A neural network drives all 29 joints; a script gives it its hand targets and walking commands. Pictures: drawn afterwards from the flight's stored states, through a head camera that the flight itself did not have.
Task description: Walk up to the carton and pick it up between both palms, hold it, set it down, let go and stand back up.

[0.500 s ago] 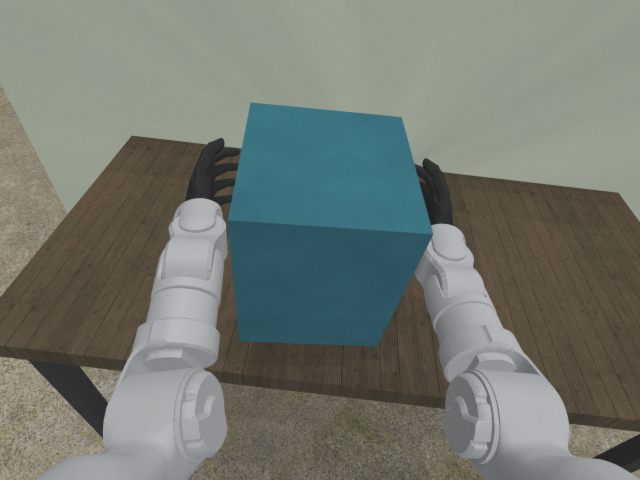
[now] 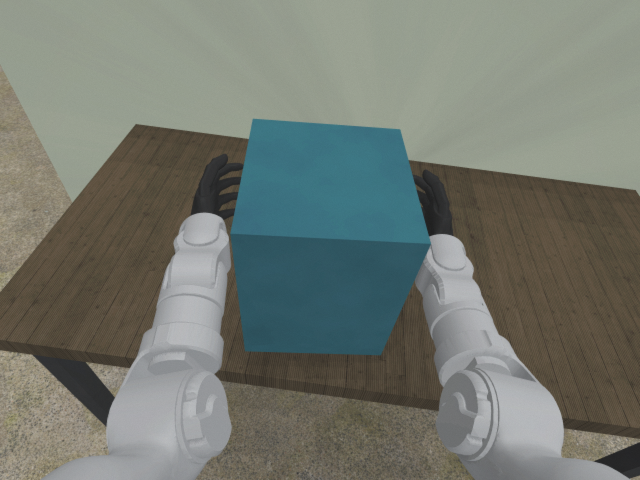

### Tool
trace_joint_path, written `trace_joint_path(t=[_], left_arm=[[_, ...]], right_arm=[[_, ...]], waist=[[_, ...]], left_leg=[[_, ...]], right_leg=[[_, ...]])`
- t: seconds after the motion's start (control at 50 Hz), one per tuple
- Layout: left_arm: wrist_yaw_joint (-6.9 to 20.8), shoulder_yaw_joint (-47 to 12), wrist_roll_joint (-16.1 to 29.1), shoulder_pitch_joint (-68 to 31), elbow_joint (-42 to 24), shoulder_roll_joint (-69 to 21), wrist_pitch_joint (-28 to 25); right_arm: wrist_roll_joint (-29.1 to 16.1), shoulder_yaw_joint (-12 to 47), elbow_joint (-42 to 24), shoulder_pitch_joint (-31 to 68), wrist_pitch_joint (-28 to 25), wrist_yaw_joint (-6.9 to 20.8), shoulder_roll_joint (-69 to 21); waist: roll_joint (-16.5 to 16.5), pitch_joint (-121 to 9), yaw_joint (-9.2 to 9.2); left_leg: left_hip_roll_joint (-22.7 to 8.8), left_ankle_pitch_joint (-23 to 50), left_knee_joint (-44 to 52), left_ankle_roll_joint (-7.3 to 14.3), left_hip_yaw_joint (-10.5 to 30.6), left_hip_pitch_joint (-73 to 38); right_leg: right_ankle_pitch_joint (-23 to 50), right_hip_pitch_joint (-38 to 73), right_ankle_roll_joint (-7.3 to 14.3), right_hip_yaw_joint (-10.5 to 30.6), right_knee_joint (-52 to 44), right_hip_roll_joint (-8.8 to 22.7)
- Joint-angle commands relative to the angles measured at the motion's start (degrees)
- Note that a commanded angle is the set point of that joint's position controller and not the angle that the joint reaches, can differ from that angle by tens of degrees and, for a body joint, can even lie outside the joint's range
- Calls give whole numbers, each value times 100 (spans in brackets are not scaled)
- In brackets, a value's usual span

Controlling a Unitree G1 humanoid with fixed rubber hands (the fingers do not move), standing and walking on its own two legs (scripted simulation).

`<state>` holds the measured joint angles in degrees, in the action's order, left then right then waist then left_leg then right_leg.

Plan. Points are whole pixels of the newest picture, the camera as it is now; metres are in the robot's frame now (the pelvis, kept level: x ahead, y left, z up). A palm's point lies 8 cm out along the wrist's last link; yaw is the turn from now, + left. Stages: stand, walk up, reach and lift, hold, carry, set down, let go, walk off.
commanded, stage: set down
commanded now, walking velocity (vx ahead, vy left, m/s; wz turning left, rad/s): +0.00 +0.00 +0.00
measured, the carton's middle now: (320, 243) +0.41 +0.01 +0.07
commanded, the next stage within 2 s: none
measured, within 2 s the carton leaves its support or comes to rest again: rests again in 0.90 s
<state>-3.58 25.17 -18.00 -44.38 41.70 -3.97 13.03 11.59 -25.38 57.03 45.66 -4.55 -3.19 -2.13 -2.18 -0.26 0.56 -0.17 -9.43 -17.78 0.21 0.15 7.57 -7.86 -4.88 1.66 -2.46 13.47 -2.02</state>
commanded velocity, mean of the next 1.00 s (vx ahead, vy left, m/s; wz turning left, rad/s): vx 0.00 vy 0.00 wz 0.00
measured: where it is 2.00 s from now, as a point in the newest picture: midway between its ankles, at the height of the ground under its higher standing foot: outside the picture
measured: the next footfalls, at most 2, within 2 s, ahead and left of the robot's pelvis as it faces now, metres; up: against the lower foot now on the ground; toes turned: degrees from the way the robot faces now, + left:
none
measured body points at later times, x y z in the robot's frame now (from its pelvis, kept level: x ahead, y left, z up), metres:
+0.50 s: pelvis +0.01 +0.00 +0.00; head +0.03 +0.01 +0.45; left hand +0.42 +0.15 +0.09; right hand +0.43 -0.15 +0.09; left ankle +0.00 +0.11 -0.75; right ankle -0.01 -0.10 -0.75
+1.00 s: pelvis +0.01 +0.00 +0.00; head +0.04 +0.01 +0.45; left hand +0.42 +0.15 +0.07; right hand +0.42 -0.15 +0.07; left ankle +0.00 +0.11 -0.75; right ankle -0.01 -0.10 -0.75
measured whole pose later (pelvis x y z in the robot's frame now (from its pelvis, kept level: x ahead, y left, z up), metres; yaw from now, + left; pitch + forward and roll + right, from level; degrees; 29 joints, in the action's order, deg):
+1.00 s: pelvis +0.01 +0.00 +0.00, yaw -1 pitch +5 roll -1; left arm -4.6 28.2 -20.3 -42.6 46.8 -6.4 4.1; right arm 20.1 -32.2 56.1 43.3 -9.1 0.2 -3.2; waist -0.8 -1.9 1.6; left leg -0.8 -9.6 -18.5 0.5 -2.6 14.3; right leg -7.9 -12.3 1.6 -3.0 14.7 -1.7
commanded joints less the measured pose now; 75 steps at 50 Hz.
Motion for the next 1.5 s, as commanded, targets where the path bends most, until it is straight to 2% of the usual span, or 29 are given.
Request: trace_joint_path(t=[0.0, 0.14, 0.32, 0.46, 0.62, 0.98, 1.06, 1.32, 1.4, 1.48], left_arm=[[461, -2023, 254, -3733, -500, -3105, -421], [375, -1952, 203, -3644, -410, -3112, -518], [378, -1627, 49, -3576, -253, -2960, -657], [382, -1403, -39, -3633, -133, -2860, -785], [372, -1381, -71, -3537, -68, -2879, -987], [301, -1360, -202, -3336, 79, -2938, -1271], [345, -1335, -256, -3170, 148, -2945, -1371], [408, -970, -427, -3060, 376, -2738, -1534], [419, -885, -499, -2983, 421, -2687, -1540], [408, -876, -572, -2869, 383, -2725, -1546]], right_arm=[[71, 1521, -991, 4017, -523, 709, -2588], [131, 1504, -915, 3935, -560, 781, -2593], [375, 1354, -869, 3799, -555, 878, -2708], [668, 1100, -818, 3722, -564, 946, -2773], [841, 1069, -790, 3536, -686, 942, -2895], [999, 913, -632, 3316, -926, 985, -2795], [1143, 828, -531, 3173, -1025, 1009, -2837], [1413, 541, -465, 3034, -1057, 1040, -2813], [1472, 451, -481, 2949, -1051, 1051, -2809], [1506, 372, -441, 2824, -1062, 1059, -2755]], waist=[[372, -3402, -110], [337, -3514, -34], [211, -3532, 83], [152, -3604, 101], [135, -3730, 66], [229, -3671, 83], [240, -3740, 120], [10, -3406, 143], [24, -3276, 159], [108, -3235, 141]], left_leg=[[-57, 2295, -225, -438, -427, -1153], [-85, 2432, -268, -413, -422, -993], [-66, 2087, -131, -274, -495, -502], [-69, 1838, -34, -206, -546, -244], [-68, 1981, -80, -197, -565, -102], [-160, 2083, -170, -240, -565, -246], [-131, 2369, -232, -228, -643, -231], [-96, 1504, 60, -45, -724, 187], [-101, 1436, 96, -39, -723, 190], [-120, 1662, 23, -87, -706, -2]], right_leg=[[2191, 796, -277, -414, 267, 7], [2424, 819, -260, -365, 330, 22], [2705, 1089, -335, -268, 468, 96], [2765, 1169, -379, -226, 547, 148], [3122, 1302, -391, -211, 662, 167], [2506, 789, -264, -273, 549, 138], [2668, 636, -291, -322, 601, 135], [2107, 698, -345, -265, 522, 203], [2009, 685, -341, -267, 503, 214], [1936, 531, -322, -307, 470, 185]])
